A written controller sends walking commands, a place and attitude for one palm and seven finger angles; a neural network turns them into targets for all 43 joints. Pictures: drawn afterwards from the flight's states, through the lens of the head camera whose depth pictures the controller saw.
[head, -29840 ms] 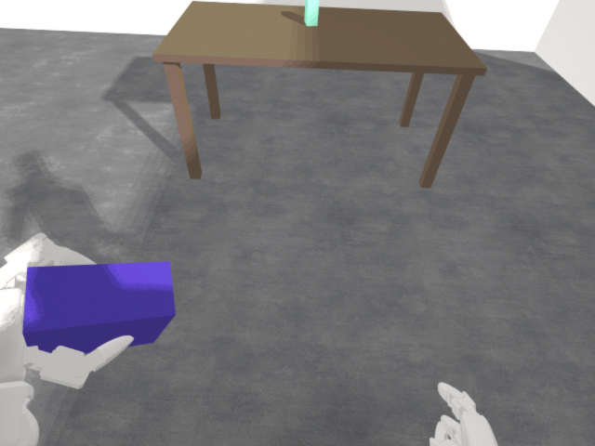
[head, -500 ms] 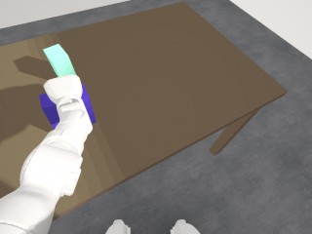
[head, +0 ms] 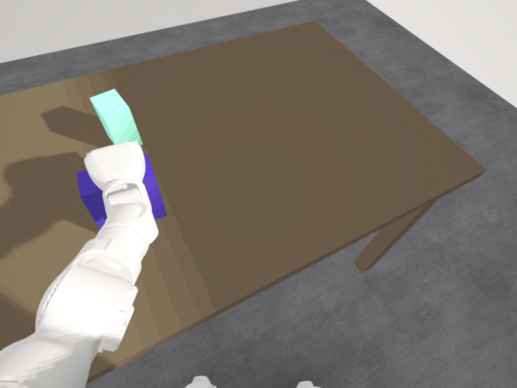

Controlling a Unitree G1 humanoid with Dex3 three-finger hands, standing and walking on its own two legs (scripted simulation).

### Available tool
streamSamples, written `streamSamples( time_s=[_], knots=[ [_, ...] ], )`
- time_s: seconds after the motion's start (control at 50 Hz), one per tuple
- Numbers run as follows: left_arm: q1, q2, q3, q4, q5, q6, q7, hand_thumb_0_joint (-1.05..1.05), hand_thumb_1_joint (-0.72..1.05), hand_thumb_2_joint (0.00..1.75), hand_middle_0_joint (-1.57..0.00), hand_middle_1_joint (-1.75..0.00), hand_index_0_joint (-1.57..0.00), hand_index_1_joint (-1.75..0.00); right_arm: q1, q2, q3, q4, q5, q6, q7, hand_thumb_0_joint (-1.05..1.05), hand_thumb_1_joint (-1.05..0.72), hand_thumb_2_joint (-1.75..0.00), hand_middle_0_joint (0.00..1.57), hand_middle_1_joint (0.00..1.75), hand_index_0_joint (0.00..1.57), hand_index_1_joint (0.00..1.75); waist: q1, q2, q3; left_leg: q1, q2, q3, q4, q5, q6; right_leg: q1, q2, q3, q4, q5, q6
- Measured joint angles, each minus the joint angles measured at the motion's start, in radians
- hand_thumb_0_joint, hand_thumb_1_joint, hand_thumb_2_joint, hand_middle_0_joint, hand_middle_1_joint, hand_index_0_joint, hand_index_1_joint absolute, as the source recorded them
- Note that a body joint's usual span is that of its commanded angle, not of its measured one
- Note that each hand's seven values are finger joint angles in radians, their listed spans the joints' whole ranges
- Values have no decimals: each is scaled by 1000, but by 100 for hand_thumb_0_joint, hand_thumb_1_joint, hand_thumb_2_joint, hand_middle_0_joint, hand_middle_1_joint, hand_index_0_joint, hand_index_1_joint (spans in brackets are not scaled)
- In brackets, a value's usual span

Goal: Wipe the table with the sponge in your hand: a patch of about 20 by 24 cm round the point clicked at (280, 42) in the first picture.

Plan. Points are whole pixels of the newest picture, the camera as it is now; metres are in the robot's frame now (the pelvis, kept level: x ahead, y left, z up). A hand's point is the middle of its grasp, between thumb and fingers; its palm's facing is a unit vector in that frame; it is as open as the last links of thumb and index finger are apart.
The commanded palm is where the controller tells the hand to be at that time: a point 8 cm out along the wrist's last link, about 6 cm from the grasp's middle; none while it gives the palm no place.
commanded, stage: wipe back along the third lane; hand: left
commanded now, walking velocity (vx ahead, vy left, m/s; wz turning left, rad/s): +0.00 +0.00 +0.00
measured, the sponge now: (128, 202) +0.44 +0.24 -0.04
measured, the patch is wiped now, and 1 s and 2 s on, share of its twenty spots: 1.00 1.00 1.00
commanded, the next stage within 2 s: none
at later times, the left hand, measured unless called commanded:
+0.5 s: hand (131, 207) +0.40 +0.21 +0.00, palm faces -0.07 -0.01 -1.00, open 10.0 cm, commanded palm +0.36 +0.18 +0.03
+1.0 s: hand (149, 236) +0.35 +0.17 +0.01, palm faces -0.06 -0.02 -1.00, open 10.0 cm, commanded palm +0.30 +0.15 +0.03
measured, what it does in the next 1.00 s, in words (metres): stands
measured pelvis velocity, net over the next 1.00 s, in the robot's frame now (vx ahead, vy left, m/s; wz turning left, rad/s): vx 0.01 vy -0.02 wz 0.05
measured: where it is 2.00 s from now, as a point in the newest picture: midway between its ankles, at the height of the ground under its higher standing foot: outside the picture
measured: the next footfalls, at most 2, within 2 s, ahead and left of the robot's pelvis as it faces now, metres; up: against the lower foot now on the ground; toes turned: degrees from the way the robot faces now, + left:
none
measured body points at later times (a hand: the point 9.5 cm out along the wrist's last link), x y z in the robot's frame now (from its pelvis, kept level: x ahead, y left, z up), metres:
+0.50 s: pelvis +0.03 +0.00 +0.01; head +0.06 +0.01 +0.46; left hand +0.40 +0.21 +0.06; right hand +0.19 -0.23 -0.10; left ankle +0.02 +0.12 -0.70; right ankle +0.01 -0.15 -0.70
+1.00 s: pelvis +0.01 -0.02 +0.02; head +0.02 -0.03 +0.47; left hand +0.35 +0.17 +0.06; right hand +0.19 -0.24 -0.10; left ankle +0.02 +0.12 -0.70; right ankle +0.01 -0.15 -0.70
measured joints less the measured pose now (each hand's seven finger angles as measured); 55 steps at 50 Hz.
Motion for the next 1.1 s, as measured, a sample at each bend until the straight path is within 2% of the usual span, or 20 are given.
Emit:
streamSamples(
  time_s=[0.22, 0.34, 0.68, 0.86, 1.1],
  knots=[
    [122, -95, -67, -102, -8, 23, 24, 0, -49, 108, -72, -140, -71, -143, -95, 6, -7, -36, 1, 35, 7, 1, -91, -89, 20, 30, 20, 30, 59, -7, -4, 105, -15, 0, -49, -6, 5, 109, -17, -4, -49, -10, 0],
    [162, -131, -91, -138, -6, 47, 22, 0, -49, 108, -72, -140, -71, -143, -142, 9, -4, -48, 0, 56, 3, 1, -91, -89, 20, 30, 20, 30, 79, -12, 1, 151, -21, -6, -73, -5, 4, 156, -23, -12, -69, -14, -1],
    [321, -176, -171, -302, 3, 103, 3, 0, -48, 108, -71, -141, -71, -143, -152, 2, -4, -57, 6, 103, 11, 1, -91, -89, 20, 30, 20, 30, 107, -4, 10, 237, -23, -18, -102, -3, -6, 241, -26, -26, -84, -23, -12],
    [349, -195, -192, -312, 2, 99, 4, 0, -48, 108, -71, -141, -71, -143, -155, 4, -4, -57, 10, 102, 10, 1, -91, -89, 20, 30, 20, 30, 114, 1, 14, 253, -21, -20, -107, 9, -14, 248, -24, -28, -68, -22, -19],
    [445, -207, -195, -387, 6, 97, 21, 0, -48, 108, -71, -141, -70, -143, -165, -1, -1, -63, 15, 99, 5, 1, -91, -89, 20, 30, 20, 30, 122, 3, 19, 290, -14, -20, -127, 28, -26, 272, -17, -27, -64, -15, -30]
  ],
)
